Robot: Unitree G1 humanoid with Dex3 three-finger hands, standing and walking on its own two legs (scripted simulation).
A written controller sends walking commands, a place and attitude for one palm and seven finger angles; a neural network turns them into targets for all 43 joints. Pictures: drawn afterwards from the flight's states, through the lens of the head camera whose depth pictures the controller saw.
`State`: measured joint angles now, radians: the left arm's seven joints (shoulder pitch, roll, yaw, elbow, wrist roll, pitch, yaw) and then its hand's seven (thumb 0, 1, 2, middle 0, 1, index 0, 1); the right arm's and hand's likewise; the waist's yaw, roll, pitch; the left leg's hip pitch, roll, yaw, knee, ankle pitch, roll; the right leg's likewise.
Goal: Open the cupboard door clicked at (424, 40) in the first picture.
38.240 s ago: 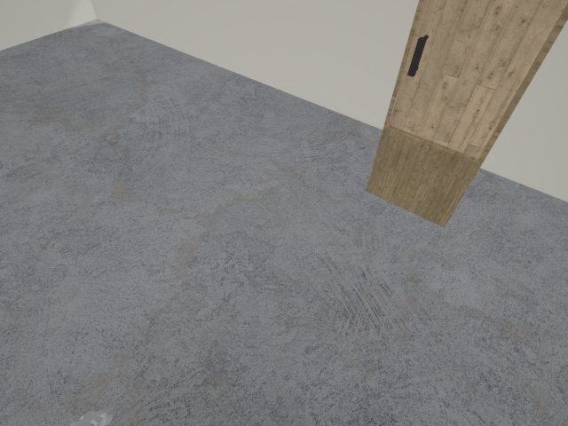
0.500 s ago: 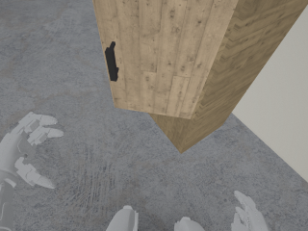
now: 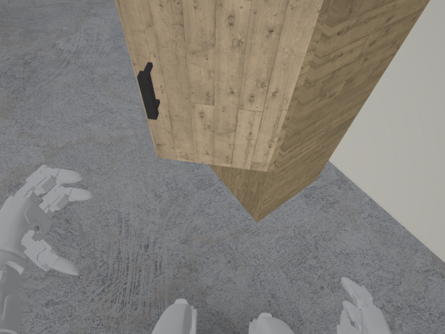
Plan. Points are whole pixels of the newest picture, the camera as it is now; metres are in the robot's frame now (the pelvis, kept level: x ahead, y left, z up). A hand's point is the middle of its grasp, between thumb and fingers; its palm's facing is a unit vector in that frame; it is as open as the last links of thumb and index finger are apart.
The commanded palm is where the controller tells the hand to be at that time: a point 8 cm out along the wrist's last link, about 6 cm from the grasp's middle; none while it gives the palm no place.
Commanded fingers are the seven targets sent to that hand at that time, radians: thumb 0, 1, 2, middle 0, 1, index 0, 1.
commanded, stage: move the hooked fingers beside the handle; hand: left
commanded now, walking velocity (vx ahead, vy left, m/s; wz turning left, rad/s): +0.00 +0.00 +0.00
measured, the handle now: (151, 91) +0.61 +0.20 +0.04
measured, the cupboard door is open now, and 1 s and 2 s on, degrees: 46 46 46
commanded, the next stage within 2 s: none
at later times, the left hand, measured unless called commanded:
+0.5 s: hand (83, 181) +0.36 +0.27 +0.05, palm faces -0.10 -0.99 -0.01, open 14.0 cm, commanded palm +0.34 +0.32 +0.05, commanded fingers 0.00 -0.50 0.30 -0.30 -1.20 -0.30 -1.20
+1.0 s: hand (100, 142) +0.44 +0.26 +0.05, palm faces -0.10 -0.99 -0.01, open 14.0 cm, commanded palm +0.43 +0.31 +0.05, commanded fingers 0.00 -0.50 0.30 -0.30 -1.20 -0.30 -1.20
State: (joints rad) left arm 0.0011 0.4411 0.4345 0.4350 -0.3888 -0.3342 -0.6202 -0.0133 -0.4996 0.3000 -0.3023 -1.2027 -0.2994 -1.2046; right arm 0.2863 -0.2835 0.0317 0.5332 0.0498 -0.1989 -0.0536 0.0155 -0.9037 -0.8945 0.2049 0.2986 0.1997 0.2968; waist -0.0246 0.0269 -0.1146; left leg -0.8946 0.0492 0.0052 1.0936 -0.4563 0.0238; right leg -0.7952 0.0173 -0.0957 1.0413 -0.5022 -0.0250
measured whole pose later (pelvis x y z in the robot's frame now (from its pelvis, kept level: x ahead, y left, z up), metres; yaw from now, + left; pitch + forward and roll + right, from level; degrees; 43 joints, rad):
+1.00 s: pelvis +0.00 +0.01 -0.01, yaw -2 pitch +21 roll -4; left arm -0.65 0.58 0.46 1.00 -0.21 -0.38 -0.56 -0.01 -0.50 0.30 -0.30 -1.20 -0.30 -1.20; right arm 0.34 -0.29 0.04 0.61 0.03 -0.04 -0.04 0.01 -0.90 -0.89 0.21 0.30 0.20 0.30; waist -0.10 0.02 -0.12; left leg -1.05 0.06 0.02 1.15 -0.48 0.04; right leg -0.95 0.02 -0.07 1.09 -0.51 -0.01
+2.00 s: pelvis +0.00 +0.02 -0.04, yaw -5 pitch +31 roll -8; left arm -1.15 0.89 0.53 1.26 -0.02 -0.26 -0.49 -0.01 -0.50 0.30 -0.30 -1.20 -0.30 -1.20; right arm 0.41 -0.28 0.11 0.60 -0.01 0.07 -0.03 0.01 -0.90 -0.89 0.21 0.30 0.20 0.30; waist -0.26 0.05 -0.08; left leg -1.33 0.09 -0.01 1.28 -0.51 0.05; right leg -1.21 0.06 -0.10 1.17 -0.51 0.00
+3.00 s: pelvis +0.00 +0.01 -0.04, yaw -4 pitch +30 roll -8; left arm -1.12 0.82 0.47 1.26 -0.06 -0.29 -0.44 -0.01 -0.50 0.30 -0.30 -1.20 -0.28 -1.21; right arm 0.39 -0.27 0.09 0.63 -0.01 0.06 -0.02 0.00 -0.90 -0.89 0.21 0.30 0.20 0.30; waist -0.24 0.04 -0.09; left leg -1.30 0.08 -0.03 1.27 -0.51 0.04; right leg -1.17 0.06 -0.11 1.15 -0.51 -0.01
